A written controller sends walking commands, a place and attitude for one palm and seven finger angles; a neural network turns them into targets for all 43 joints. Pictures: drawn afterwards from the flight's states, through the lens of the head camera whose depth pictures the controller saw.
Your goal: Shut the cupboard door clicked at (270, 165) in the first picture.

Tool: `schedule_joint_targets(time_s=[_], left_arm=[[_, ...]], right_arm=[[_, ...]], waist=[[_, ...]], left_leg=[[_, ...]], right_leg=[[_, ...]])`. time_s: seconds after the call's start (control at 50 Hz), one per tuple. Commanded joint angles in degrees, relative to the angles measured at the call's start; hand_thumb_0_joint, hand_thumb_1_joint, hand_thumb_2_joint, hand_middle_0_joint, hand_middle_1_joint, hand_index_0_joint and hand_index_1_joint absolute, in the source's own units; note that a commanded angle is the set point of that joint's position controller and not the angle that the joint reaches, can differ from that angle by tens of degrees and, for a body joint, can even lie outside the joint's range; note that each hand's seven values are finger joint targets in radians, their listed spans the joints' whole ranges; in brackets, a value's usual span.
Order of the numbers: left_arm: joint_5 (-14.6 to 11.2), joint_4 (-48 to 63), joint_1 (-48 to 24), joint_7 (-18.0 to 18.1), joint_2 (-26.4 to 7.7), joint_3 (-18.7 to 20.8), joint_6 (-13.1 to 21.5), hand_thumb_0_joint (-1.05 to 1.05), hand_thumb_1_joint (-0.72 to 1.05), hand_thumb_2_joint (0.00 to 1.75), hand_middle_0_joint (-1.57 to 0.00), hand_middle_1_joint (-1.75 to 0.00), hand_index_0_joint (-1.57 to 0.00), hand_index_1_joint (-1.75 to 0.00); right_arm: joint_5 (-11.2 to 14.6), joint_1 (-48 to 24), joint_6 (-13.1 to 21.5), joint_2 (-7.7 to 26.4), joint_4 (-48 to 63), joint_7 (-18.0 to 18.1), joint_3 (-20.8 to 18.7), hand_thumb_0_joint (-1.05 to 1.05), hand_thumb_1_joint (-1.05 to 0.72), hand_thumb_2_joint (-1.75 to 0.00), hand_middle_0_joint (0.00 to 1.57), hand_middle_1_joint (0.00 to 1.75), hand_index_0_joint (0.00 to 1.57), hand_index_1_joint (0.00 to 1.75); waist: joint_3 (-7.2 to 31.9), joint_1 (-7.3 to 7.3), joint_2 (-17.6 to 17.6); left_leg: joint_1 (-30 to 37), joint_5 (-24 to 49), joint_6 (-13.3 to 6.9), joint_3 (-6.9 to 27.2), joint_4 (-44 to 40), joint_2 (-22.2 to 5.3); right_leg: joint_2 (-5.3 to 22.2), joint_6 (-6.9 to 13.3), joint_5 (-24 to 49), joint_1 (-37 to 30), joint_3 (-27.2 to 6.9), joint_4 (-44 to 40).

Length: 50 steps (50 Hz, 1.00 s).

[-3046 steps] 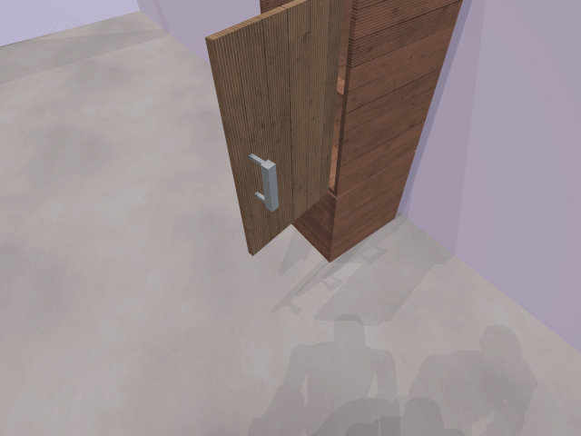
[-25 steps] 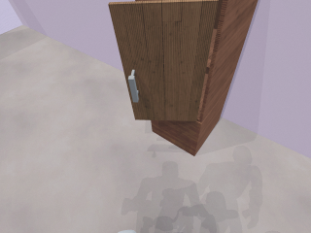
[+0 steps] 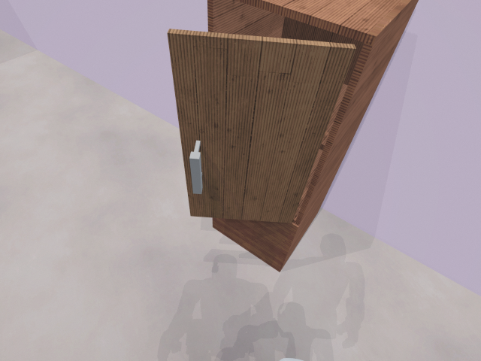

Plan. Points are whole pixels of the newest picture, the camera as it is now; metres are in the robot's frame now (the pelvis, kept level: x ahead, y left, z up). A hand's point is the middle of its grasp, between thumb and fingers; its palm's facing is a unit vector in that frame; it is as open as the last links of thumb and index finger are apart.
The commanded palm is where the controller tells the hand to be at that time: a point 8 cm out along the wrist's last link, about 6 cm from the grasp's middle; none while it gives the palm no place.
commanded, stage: take the last steps up to it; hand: left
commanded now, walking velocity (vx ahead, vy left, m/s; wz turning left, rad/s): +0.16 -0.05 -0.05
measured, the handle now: (197, 167) +0.56 +0.14 -0.08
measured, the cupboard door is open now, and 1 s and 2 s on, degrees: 33 33 33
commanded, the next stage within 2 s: come to a stop and stand still in 0.08 s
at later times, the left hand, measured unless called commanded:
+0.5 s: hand (176, 341) +0.18 +0.13 -0.16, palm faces +0.02 -0.97 -0.25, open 7.2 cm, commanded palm none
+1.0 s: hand out of the picture +0.06 +0.22 -0.18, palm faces +0.04 -0.98 -0.21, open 7.4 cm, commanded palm none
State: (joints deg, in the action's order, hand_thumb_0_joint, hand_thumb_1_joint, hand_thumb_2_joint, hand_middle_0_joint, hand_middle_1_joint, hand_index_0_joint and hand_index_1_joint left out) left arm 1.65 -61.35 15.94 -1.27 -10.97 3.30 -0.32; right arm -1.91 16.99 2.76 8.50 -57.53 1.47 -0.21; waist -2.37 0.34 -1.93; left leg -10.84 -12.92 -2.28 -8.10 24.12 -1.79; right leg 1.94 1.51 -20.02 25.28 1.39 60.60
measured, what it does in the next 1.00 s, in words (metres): steps on the spot: right foot, then left foot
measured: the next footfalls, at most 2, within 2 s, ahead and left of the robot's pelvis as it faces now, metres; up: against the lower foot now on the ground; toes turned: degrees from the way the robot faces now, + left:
right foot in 0.24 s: +0.17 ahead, -0.16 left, +0.00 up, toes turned -6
left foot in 0.72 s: +0.11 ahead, +0.12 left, +0.00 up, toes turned +2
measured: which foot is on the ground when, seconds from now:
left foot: down 0.00-0.26, up 0.28-0.70, down 0.72-1.00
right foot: up 0.00-0.22, down 0.24-0.72, up 0.74-1.00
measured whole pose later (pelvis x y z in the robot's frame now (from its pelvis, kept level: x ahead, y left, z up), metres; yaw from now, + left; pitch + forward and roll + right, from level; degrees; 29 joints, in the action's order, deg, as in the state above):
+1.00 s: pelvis +0.05 +0.03 +0.00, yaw -1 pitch +0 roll +0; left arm 0.8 -60.8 14.1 1.2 -12.0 2.3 -3.2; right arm -1.0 11.5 -0.7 8.8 -58.1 2.4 -0.1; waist -3.4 -1.4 -2.2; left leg -12.0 -11.0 -3.3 -3.5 23.0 1.7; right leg 0.9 -1.2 -24.6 14.6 -1.3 42.2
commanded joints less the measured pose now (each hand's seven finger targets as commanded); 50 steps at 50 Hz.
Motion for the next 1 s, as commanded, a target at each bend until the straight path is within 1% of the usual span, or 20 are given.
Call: schedule_joint_targets(time_s=[0.0, 0.14, 0.18, 0.2, 0.22, 0.24, 0.26, 0.28, 0.34, 0.4, 0.5, 0.64, 0.66, 0.68, 0.7, 0.72, 0.74, 0.76, 0.84, 0.98], left_arm=[[-0.31, 3.97, -0.33, 0.14, -0.97, -0.13, 0.49, 0.00, 0.90, 0.90, -0.20, -0.30, -0.20, -0.30], [-0.27, 5.52, -4.33, 0.33, -1.31, -0.15, 0.60, 0.00, 0.90, 0.90, -0.20, -0.30, -0.20, -0.30], [-0.21, 3.77, 0.72, 0.70, -2.49, 0.09, 1.53, 0.00, 0.90, 0.90, -0.20, -0.30, -0.20, -0.30], [-0.22, 2.13, 4.57, 1.32, -5.00, 0.45, 2.43, 0.00, 0.90, 0.90, -0.20, -0.30, -0.20, -0.30], [-0.28, 1.04, 6.95, 2.18, -8.79, 0.82, 3.13, 0.00, 0.90, 0.90, -0.20, -0.30, -0.20, -0.30], [-0.83, 1.01, 6.79, 2.44, -10.17, 0.34, 3.18, 0.00, 0.90, 0.90, -0.20, -0.30, -0.20, -0.30], [-0.59, 2.14, 3.90, 2.79, -9.76, -0.05, 2.78, 0.00, 0.90, 0.90, -0.20, -0.30, -0.20, -0.30], [-0.39, 2.08, 1.15, 3.36, -9.19, 0.19, 2.88, 0.00, 0.90, 0.90, -0.20, -0.30, -0.20, -0.30], [-0.48, 2.46, 0.57, 4.30, -8.49, 0.36, 1.93, 0.00, 0.90, 0.90, -0.20, -0.30, -0.20, -0.30], [-0.39, 3.50, -0.02, 4.61, -9.34, 1.43, 1.15, 0.00, 0.90, 0.90, -0.20, -0.30, -0.20, -0.30], [-0.05, 6.42, -5.27, 4.49, -9.45, 1.43, 0.43, 0.00, 0.90, 0.90, -0.20, -0.30, -0.20, -0.30], [0.67, 7.56, -5.91, 3.55, -11.16, 1.95, -0.42, 0.00, 0.90, 0.90, -0.20, -0.30, -0.20, -0.30], [0.33, 7.43, -6.28, 3.45, -10.86, 1.72, -0.73, 0.00, 0.90, 0.90, -0.20, -0.30, -0.20, -0.30], [-0.34, 7.69, -4.82, 3.35, -8.69, 1.10, -1.14, 0.00, 0.90, 0.90, -0.20, -0.30, -0.20, -0.30], [-0.87, 8.10, -2.63, 3.12, -5.24, 0.42, -1.63, 0.00, 0.90, 0.90, -0.20, -0.30, -0.20, -0.30], [-0.77, 8.23, -3.96, 3.43, -5.11, 0.24, -2.32, 0.00, 0.90, 0.90, -0.20, -0.30, -0.20, -0.30], [-0.90, 8.24, -4.14, 3.18, -5.64, 0.45, -2.51, 0.00, 0.90, 0.90, -0.20, -0.30, -0.20, -0.30], [-0.49, 7.32, -3.14, 3.19, -5.28, 0.46, -3.02, 0.00, 0.90, 0.90, -0.20, -0.30, -0.20, -0.30], [-0.82, 4.45, -1.13, 2.72, -5.97, 0.33, -2.45, 0.00, 0.90, 0.90, -0.20, -0.30, -0.20, -0.30], [-1.15, 2.73, -0.52, 2.94, -3.48, -1.32, -1.25, 0.00, 0.90, 0.90, -0.20, -0.30, -0.20, -0.30]], right_arm=[[0.49, 5.29, 0.63, 9.15, 0.31, 0.47, -2.38, 0.00, -0.90, -0.90, 0.20, 0.30, 0.20, 0.30], [0.17, 5.28, -0.75, 9.35, -1.48, -0.06, -3.36, 0.00, -0.90, -0.90, 0.20, 0.30, 0.20, 0.30], [0.48, 4.82, -0.95, 7.88, -2.15, -0.16, -2.78, 0.00, -0.90, -0.90, 0.20, 0.30, 0.20, 0.30], [1.00, 5.55, -0.77, 5.81, -2.52, -0.33, -2.42, 0.00, -0.90, -0.90, 0.20, 0.30, 0.20, 0.30], [1.49, 7.45, -0.90, 2.84, -2.00, -0.53, -1.77, 0.00, -0.90, -0.90, 0.20, 0.30, 0.20, 0.30], [1.91, 8.03, -1.84, 3.40, -1.95, -0.06, -1.78, 0.00, -0.90, -0.90, 0.20, 0.30, 0.20, 0.30], [2.03, 7.82, -2.59, 2.67, -1.89, 0.12, -1.88, 0.00, -0.90, -0.90, 0.20, 0.30, 0.20, 0.30], [2.10, 8.05, -3.22, 2.56, -2.99, 0.42, -1.91, 0.00, -0.90, -0.90, 0.20, 0.30, 0.20, 0.30], [2.34, 3.69, -4.24, 5.07, -2.63, 0.75, -2.56, 0.00, -0.90, -0.90, 0.20, 0.30, 0.20, 0.30], [1.55, 0.18, -5.79, 5.38, -0.92, 0.13, -3.22, 0.00, -0.90, -0.90, 0.20, 0.30, 0.20, 0.30], [1.12, -1.91, -7.16, 6.83, 1.33, -0.95, -3.99, 0.00, -0.90, -0.90, 0.20, 0.30, 0.20, 0.30], [1.37, -1.74, -4.81, 7.03, 3.11, -1.14, -3.35, 0.00, -0.90, -0.90, 0.20, 0.30, 0.20, 0.30], [1.40, 0.50, -4.43, 7.27, 2.13, -1.15, -3.25, 0.00, -0.90, -0.90, 0.20, 0.30, 0.20, 0.30], [1.39, 1.28, -3.69, 9.79, 1.97, -1.12, -3.31, 0.00, -0.90, -0.90, 0.20, 0.30, 0.20, 0.30], [0.77, -0.48, -3.21, 14.42, 3.47, -0.88, -4.04, 0.00, -0.90, -0.90, 0.20, 0.30, 0.20, 0.30], [0.29, -4.28, -3.91, 16.10, 5.02, -0.39, -4.03, 0.00, -0.90, -0.90, 0.20, 0.30, 0.20, 0.30], [0.01, -7.47, -3.93, 14.72, 6.05, 0.13, -3.26, 0.00, -0.90, -0.90, 0.20, 0.30, 0.20, 0.30], [0.04, -8.81, -3.32, 13.35, 5.72, 0.55, -2.86, 0.00, -0.90, -0.90, 0.20, 0.30, 0.20, 0.30], [0.81, -6.95, -2.91, 10.84, 4.30, 1.27, -1.85, 0.00, -0.90, -0.90, 0.20, 0.30, 0.20, 0.30], [1.33, -0.92, -2.48, 10.15, -0.03, 1.29, -2.55, 0.00, -0.90, -0.90, 0.20, 0.30, 0.20, 0.30]], waist=[[0.31, -0.06, 7.76], [-3.65, 0.15, 8.69], [-1.05, -2.55, 4.23], [1.88, -3.70, -0.70], [4.69, -3.32, -10.68], [6.37, -2.44, -10.86], [4.65, -1.22, -5.09], [6.01, -0.58, -10.96], [7.97, -2.19, -6.73], [7.37, -2.50, -2.87], [5.25, -0.55, -6.90], [5.10, 0.30, -10.15], [5.34, 1.44, -8.52], [6.40, 1.29, 0.50], [5.18, 0.19, 16.73], [1.73, 0.36, 18.65], [-0.30, -1.07, 12.51], [-0.74, -1.96, 16.71], [1.39, -2.27, 11.48], [6.09, -0.39, 7.30]], left_leg=[[3.07, 13.25, -5.86, 8.50, -12.74, -14.09], [-1.35, 3.20, -5.98, 7.63, -10.22, -14.45], [-2.60, 5.67, -2.59, 4.11, -1.39, -9.84], [-6.46, 3.07, 0.12, 1.76, 5.21, -6.29], [-12.24, -10.96, 2.92, -0.76, 11.73, -0.75], [-8.27, -23.27, 3.61, 2.08, 18.24, -0.68], [-6.49, -23.84, 3.51, 4.45, 20.94, -1.25], [-8.02, -22.50, 3.77, 5.84, 23.98, -1.97], [-12.63, -20.27, 4.58, 8.20, 30.81, -0.25], [-15.77, -16.30, 5.58, 8.92, 37.71, 1.20], [-14.92, -9.98, 6.36, 10.08, 39.45, 0.70], [-2.48, -6.82, 4.83, 6.28, 10.40, 1.35], [4.03, 0.45, 4.79, 5.33, 2.52, 1.42], [8.19, 3.27, 4.19, 9.01, -3.05, -1.90], [3.97, 11.00, 0.48, 22.76, -8.04, -13.68], [-5.96, 12.85, -3.96, 24.62, -10.70, -17.98], [-11.07, 9.76, -6.28, 21.00, -11.24, -16.81], [-9.70, 12.11, -5.98, 20.97, -11.79, -14.75], [-0.21, 19.04, -4.68, 15.33, -8.52, -10.67], [8.53, 26.22, -6.27, 17.64, -5.47, -11.32]], right_leg=[[2.37, -1.62, 4.54, 3.21, 0.16, -6.92], [0.83, -1.79, 6.03, -5.33, 3.86, -23.28], [-0.58, -1.70, 12.25, -14.94, 3.74, -33.41], [4.04, -0.68, 22.25, -22.77, -2.92, -36.00], [14.59, 3.04, 35.66, -28.45, -14.56, -39.05], [20.74, 7.71, 44.23, -24.62, -17.04, -42.20], [20.61, 8.86, 52.21, -21.02, -14.99, -41.41], [19.35, 9.27, 60.75, -21.99, -14.27, -38.71], [19.15, 9.92, 70.06, -26.93, -10.71, -35.75], [19.25, 9.73, 64.95, -24.25, -9.15, -37.01], [17.32, 8.87, 43.54, -15.31, -5.32, -40.80], [14.22, 6.75, 20.82, -10.94, -7.29, -38.58], [12.67, 4.25, 15.16, -7.01, -6.08, -35.91], [8.59, 1.62, 8.97, -4.24, -4.08, -30.25], [1.73, -2.14, -4.32, -1.38, 0.89, -23.60], [0.00, -2.49, -11.96, -4.25, -1.44, -16.53], [0.70, -2.00, -9.70, -7.50, -3.24, -12.63], [0.18, -2.11, -9.21, -5.94, -3.74, -9.53], [-0.76, -2.72, -4.01, -3.57, -4.92, -7.29], [-0.74, -2.57, -1.22, -12.03, -1.75, -30.35]])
